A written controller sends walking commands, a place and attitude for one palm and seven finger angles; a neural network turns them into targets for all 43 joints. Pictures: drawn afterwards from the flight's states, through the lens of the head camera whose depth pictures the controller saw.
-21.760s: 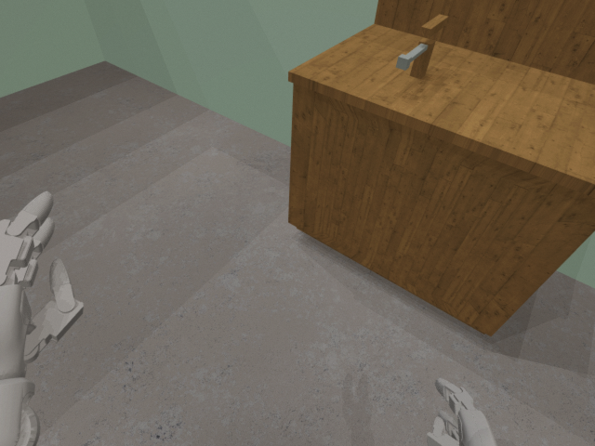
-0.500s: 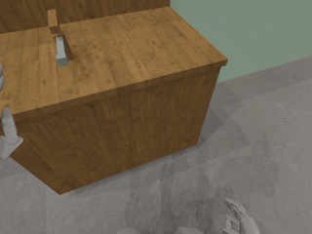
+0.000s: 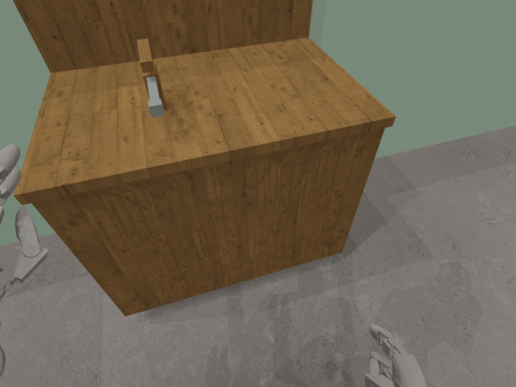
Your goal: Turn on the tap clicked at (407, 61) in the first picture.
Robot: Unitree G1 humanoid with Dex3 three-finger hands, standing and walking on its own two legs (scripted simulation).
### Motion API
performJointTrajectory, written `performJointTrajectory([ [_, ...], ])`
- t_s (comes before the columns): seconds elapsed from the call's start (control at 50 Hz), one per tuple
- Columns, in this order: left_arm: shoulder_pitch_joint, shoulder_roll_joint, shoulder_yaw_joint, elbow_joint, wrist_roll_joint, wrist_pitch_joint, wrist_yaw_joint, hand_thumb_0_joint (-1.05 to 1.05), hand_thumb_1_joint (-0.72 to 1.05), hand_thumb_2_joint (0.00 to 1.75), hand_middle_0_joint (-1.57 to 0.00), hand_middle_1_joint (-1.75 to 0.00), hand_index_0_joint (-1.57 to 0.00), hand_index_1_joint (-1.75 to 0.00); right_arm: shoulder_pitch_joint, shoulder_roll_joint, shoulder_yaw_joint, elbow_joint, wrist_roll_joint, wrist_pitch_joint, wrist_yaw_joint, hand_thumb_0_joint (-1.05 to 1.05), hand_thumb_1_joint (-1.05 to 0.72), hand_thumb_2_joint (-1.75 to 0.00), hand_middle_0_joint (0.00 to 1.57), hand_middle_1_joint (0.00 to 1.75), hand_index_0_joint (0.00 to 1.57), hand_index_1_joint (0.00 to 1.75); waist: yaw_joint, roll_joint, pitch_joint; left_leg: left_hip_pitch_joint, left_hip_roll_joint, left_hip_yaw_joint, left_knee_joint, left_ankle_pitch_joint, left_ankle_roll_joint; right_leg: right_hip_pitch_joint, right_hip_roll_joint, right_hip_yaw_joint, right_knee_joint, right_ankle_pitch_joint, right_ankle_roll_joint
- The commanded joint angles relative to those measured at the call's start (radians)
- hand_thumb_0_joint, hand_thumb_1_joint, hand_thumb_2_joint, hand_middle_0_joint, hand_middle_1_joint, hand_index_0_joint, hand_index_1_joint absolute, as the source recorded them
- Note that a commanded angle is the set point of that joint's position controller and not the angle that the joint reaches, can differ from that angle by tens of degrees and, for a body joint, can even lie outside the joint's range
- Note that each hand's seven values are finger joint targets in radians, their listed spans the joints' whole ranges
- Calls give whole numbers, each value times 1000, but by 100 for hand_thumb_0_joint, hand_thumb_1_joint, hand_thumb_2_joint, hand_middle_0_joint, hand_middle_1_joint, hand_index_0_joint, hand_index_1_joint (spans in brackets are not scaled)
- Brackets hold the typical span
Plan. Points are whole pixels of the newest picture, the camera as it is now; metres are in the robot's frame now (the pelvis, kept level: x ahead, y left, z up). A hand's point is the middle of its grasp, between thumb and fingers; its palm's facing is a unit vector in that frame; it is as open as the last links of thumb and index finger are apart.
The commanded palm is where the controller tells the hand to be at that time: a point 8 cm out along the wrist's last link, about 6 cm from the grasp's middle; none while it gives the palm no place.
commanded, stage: come to a stop and stand still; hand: left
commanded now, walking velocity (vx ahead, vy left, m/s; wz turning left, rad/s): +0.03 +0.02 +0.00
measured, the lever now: (156, 108) +0.63 +0.26 +0.11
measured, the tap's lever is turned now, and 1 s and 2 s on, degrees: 0 0 0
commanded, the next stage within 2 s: look again from close up in 0.10 s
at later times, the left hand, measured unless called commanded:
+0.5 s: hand (47, 235) +0.25 +0.27 +0.17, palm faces +0.26 -0.87 -0.42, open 7.4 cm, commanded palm +0.19 +0.32 +0.19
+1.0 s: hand (67, 188) +0.32 +0.28 +0.18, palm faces +0.37 -0.88 -0.29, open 7.4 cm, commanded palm +0.26 +0.31 +0.19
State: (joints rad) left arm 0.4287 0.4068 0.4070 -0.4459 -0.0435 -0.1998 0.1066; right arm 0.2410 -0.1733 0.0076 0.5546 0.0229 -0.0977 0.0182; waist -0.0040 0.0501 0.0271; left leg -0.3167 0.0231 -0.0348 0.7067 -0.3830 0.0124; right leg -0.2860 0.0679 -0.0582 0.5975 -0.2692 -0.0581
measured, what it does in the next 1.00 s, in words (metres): lifts its left foot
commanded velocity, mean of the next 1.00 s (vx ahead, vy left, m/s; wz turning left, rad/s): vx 0.13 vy -0.06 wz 0.00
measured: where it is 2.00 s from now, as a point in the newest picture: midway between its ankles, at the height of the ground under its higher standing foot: (284, 385)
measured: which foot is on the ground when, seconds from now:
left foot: down 0.00-0.88, up 0.90-1.00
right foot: down 0.00-1.00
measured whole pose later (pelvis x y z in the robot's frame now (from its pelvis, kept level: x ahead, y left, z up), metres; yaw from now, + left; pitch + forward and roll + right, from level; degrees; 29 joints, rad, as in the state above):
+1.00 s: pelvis +0.09 +0.04 +0.00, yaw -3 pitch +0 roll -2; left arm 0.39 0.36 0.36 -0.52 -0.05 -0.20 0.14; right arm 0.21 -0.20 0.03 0.56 0.01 -0.07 -0.01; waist 0.02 -0.06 0.04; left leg -0.38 0.03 0.06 0.82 -0.45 0.01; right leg -0.20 0.05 -0.05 0.56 -0.36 -0.05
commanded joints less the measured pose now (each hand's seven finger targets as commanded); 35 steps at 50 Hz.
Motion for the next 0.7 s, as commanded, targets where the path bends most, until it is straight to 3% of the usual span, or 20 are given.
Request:
performJointTrajectory([
  [0.0, -82, 114, 28, -133, -21, -7, 15, 0, 90, 90, -20, -30, -20, -30, -64, -156, -76, -126, 9, -37, -26, 0, -90, -90, 20, 30, 20, 30, -3, -242, 6, -201, -24, -25, 260, -25, 5, 12, -352, 558, -401, -299, -176],
  [0.02, -120, 148, 57, -183, -22, -13, 21, 0, 90, 90, -20, -30, -20, -30, -78, -148, -63, -118, 5, -34, -25, 0, -90, -90, 20, 30, 20, 30, -3, -144, -2, -186, 0, -34, 225, -34, 6, 3, -361, 513, -371, -240, -190],
  [0.06, -126, 151, 47, -250, -11, -26, 37, 0, 90, 90, -20, -30, -20, -30, -89, -121, -38, -110, -4, -38, -35, 0, -90, -90, 20, 30, 20, 30, 3, -99, -27, -58, 18, -10, 29, 2, 14, -35, -331, 375, -341, -134, -161],
  [0.1, -113, 166, 64, -282, -6, -35, 54, 0, 90, 90, -20, -30, -20, -30, -89, -122, -36, -103, -16, -50, -50, 0, -90, -90, 20, 30, 20, 30, 5, -81, -65, 119, -17, 53, -190, 97, 19, -59, -256, 265, -313, -177, -93],
  [0.12, -124, 192, 86, -316, -8, -44, 59, 0, 90, 90, -20, -30, -20, -30, -93, -133, -43, -107, -16, -64, -61, 0, -90, -90, 20, 30, 20, 30, 3, -36, -79, 184, 0, 46, -288, 117, 23, -47, -222, 218, -263, -159, -57],
  [0.16, -109, 169, 72, -333, -7, -62, 63, 0, 90, 90, -20, -30, -20, -30, -97, -159, -53, -111, -15, -79, -65, 0, -90, -90, 20, 30, 20, 30, 21, 129, -116, 230, 121, -117, -365, 165, 67, -30, -115, 148, -133, -77, 11],
  [0.18, -954, 857, 596, -347, 130, -143, 39, 0, 90, 90, -20, -30, -20, -30, 9, -161, -65, -50, -60, -132, -79, 0, -90, -90, 20, 30, 20, 30, 74, -80, 55, -116, 119, 20, -168, 189, 61, -34, -177, 256, -277, -10, 72],
  [0.2, -478, 308, 200, 92, 30, -98, -13, 0, 90, 90, -20, -30, -20, -30, -59, -71, -16, -49, -28, -125, -61, 0, -90, -90, 20, 30, 20, 30, 21, -124, -69, 25, -34, 8, -68, 107, 10, -62, -221, 342, -319, -8, -11],
  [0.22, -381, 181, 134, 76, -3, -92, -22, 0, 90, 90, -20, -30, -20, -30, -76, -114, -43, -106, 5, -128, -47, 0, -90, -90, 20, 30, 20, 30, 30, -18, -141, 72, -39, 23, -107, 100, -8, 41, -256, 430, -315, 18, -36],
  [0.24, -412, 164, 69, -16, 0, -121, -27, 0, 90, 90, -20, -30, -20, -30, -74, -116, -41, -113, 8, -133, -39, 0, -90, -90, 20, 30, 20, 30, 29, -2, -136, 58, -23, 51, -154, 90, -11, 85, -261, 386, -299, 48, -28],
  [0.26, -289, 136, 49, -58, -9, -124, -24, 0, 90, 90, -20, -30, -20, -30, -66, -137, -47, -103, 1, -134, -26, 0, -90, -90, 20, 30, 20, 30, 32, 34, -153, 91, -21, 54, -215, 115, -6, 122, -227, 301, -271, 64, -18],
  [0.3, -112, 84, -3, -121, -9, -117, -23, 0, 90, 90, -20, -30, -20, -30, -87, -150, -53, -118, -2, -133, -11, 0, -90, -90, 20, 30, 20, 30, 45, 17, -151, 134, 16, 19, -291, 140, 9, 86, -157, 225, -254, -24, 19],
  [0.32, -42, 83, 5, -126, -9, -107, -22, 0, 90, 90, -20, -30, -20, -30, -100, -155, -53, -134, -5, -132, -7, 0, -90, -90, 20, 30, 20, 30, 49, 42, -132, 116, 43, -13, -345, 155, 12, 94, -117, 174, -228, -21, 25],
  [0.36, -6, 119, 51, -127, -1, -102, -9, 0, 90, 90, -20, -30, -20, -30, -114, -158, -40, -148, -7, -117, -14, 0, -90, -90, 20, 30, 20, 30, 52, -15, -103, 9, 99, -70, -433, 82, 23, 142, -79, 107, -161, 4, 44],
  [0.4, -38, 152, 98, -133, 1, -101, 0, 0, 90, 90, -20, -30, -20, -30, -115, -155, -35, -159, -9, -105, -28, 0, -90, -90, 20, 30, 20, 30, 46, -54, -89, -35, 113, -76, -462, 18, 30, 157, -73, 91, -143, 14, 49],
  [0.42, -94, 217, 155, -183, 4, -109, 6, 0, 90, 90, -20, -30, -20, -30, -125, -158, -32, -165, -15, -102, -36, 0, -90, -90, 20, 30, 20, 30, 47, -7, -89, -27, 108, -71, -476, 31, 24, 160, -63, 79, -133, 22, 50],
  [0.52, -188, 177, 116, -242, 1, -120, 5, 0, 90, 90, -20, -30, -20, -30, -125, -137, -20, -167, -32, -110, -52, 0, -90, -90, 20, 30, 20, 30, 34, 61, -162, 115, 73, -3, -374, 267, 7, 146, -82, 87, -157, 184, 38],
  [0.54, -186, 146, 86, -215, 2, -115, 4, 0, 90, 90, -20, -30, -20, -30, -113, -138, -21, -153, -34, -110, -52, 0, -90, -90, 20, 30, 20, 30, 26, 40, -173, 128, 77, -14, -362, 263, 2, 140, -82, 71, -151, 163, 36],
  [0.62, -211, 88, 14, -200, 6, -87, 2, 0, 90, 90, -20, -30, -20, -30, -107, -140, -27, -145, -36, -97, -46, 0, -90, -90, 20, 30, 20, 30, 14, 108, -138, 244, 146, -100, -384, 197, 17, -43, -41, 18, -46, 13, 31],
  [0.68, -232, 74, -14, -201, 15, -70, 9, 0, 90, 90, -20, -30, -20, -30, -86, -142, -25, -142, -36, -78, -38, 0, -90, -90, 20, 30, 20, 30, 3, 101, -102, 300, 201, -170, -355, 375, 48, -125, -39, -6, -22, -91, 24],
])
